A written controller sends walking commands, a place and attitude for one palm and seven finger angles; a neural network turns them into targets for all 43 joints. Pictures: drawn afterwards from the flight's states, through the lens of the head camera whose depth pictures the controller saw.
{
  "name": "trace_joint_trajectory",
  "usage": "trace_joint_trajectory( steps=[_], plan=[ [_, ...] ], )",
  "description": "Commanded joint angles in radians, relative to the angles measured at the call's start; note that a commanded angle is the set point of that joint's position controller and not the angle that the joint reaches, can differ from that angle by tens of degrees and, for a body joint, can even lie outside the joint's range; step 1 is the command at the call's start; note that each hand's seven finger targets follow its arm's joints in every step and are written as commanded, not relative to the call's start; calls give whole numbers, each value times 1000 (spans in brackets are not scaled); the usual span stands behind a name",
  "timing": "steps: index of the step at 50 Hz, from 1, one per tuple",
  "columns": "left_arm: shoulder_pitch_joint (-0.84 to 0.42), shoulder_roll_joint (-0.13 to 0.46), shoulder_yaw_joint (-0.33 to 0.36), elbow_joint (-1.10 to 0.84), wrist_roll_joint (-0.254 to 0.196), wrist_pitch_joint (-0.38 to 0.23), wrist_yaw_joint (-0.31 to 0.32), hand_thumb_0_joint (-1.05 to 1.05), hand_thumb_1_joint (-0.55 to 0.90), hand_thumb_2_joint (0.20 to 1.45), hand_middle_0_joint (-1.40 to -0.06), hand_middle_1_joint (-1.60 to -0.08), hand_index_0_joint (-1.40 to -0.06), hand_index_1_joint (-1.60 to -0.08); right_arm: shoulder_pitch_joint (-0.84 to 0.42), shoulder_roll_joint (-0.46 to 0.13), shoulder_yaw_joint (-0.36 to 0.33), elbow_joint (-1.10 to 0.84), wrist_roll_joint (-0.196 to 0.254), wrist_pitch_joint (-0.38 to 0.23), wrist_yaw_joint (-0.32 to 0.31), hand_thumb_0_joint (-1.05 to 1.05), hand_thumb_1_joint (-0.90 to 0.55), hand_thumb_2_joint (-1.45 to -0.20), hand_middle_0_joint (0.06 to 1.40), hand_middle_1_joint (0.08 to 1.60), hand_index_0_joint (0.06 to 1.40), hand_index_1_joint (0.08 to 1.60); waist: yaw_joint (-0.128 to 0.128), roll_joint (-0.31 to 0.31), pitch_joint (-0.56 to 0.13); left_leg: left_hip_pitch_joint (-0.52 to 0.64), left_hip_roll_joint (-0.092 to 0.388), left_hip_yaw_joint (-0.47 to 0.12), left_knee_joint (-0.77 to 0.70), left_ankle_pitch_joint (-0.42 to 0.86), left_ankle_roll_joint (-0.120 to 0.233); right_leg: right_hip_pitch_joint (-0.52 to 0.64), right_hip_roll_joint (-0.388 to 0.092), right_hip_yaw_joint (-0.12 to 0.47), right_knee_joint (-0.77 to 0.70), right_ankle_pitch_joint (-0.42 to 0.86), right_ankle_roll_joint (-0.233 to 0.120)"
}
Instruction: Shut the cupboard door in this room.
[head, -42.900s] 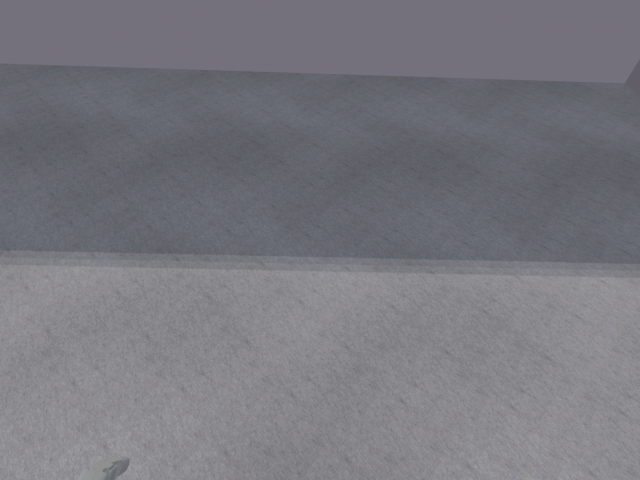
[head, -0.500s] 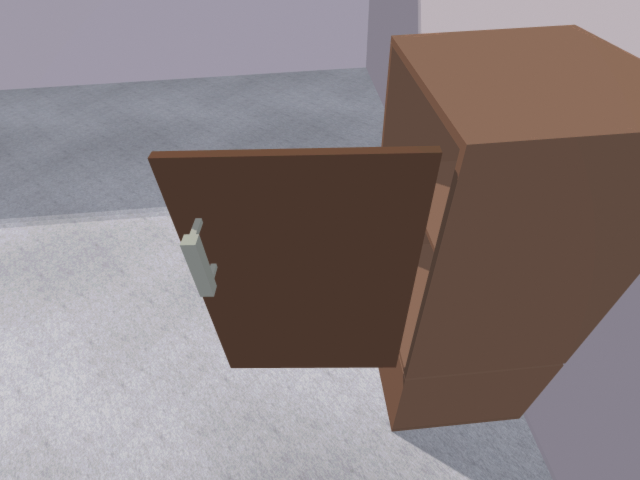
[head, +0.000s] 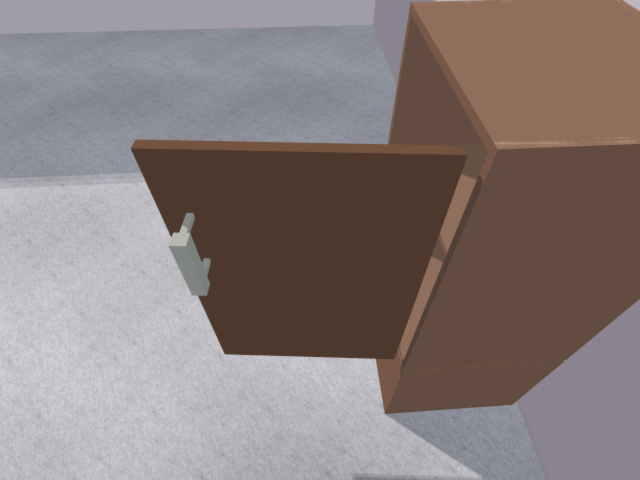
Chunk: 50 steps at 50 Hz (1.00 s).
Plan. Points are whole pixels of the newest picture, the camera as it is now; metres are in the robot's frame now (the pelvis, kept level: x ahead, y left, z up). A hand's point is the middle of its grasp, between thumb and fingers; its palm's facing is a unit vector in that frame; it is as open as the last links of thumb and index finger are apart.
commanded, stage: come to a stop and stand still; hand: left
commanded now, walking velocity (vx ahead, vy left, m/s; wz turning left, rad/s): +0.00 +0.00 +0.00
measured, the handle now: (194, 254) +0.41 +0.22 +0.02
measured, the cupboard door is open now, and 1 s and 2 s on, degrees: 84 84 84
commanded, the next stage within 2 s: look again from close up in 0.40 s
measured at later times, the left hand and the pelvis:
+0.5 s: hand out of the picture +0.02 +0.16 -0.17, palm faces +0.01 -0.98 -0.21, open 7.4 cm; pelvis +0.01 -0.01 +0.00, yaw +0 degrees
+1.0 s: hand out of the picture +0.00 +0.14 -0.17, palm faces +0.02 -0.98 -0.18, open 7.4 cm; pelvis +0.01 -0.02 +0.00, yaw +0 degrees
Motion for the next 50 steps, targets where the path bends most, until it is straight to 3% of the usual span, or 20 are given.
trace_joint_trajectory(
  steps=[1, 5, 9, 17, 50],
  plan=[
    [50, 107, 23, -23, 2, -23, 14, 0, 900, 900, -200, -300, -200, -300, 54, -97, -24, -17, 4, -17, -9, 0, -900, -900, 200, 300, 200, 300, -5, -16, 3, 56, 113, -100, -60, 291, 15, -30, -98, 91, -66, 310, -29],
    [48, 109, 25, -19, 4, -23, 17, 0, 900, 900, -200, -300, -200, -300, 46, -94, -24, -8, 3, -15, -11, 0, -900, -900, 200, 300, 200, 300, -5, -36, 3, 69, 115, -97, -66, 315, 13, -14, -100, 85, -68, 356, -28],
    [38, 118, 27, -18, 3, -20, 17, 0, 900, 900, -200, -300, -200, -300, 26, -102, -23, -6, 2, -13, -12, 0, -900, -900, 200, 300, 200, 300, -1, 3, 17, 70, 115, -95, -77, 315, 9, -9, -103, 87, -78, 346, -28],
    [28, 135, 31, -29, 3, -23, 16, 0, 900, 900, -200, -300, -200, -300, 4, -114, -25, -11, 0, -9, -11, 0, -900, -900, 200, 300, 200, 300, 1, -18, -6, 85, 114, -91, -78, 306, 2, 20, -114, 89, -91, 414, -28],
    [56, 110, 29, -15, 1, -23, 15, 0, 900, 900, -200, -300, -200, -300, 36, -81, -20, 19, 2, -4, -11, 0, -900, -900, 200, 300, 200, 300, 3, -20, 43, 70, 114, -88, -120, 190, -4, -1, -101, 104, -146, 287, -34]
  ],
)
